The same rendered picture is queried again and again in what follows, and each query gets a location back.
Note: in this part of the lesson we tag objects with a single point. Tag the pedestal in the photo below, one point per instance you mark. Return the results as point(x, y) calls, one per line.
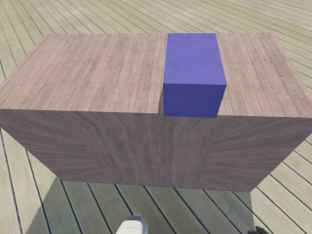
point(90, 107)

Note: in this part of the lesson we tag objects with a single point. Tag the robot left thigh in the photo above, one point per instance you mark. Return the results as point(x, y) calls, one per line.
point(134, 224)

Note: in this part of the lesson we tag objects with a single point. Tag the carton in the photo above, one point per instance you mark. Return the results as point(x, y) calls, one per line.
point(194, 81)

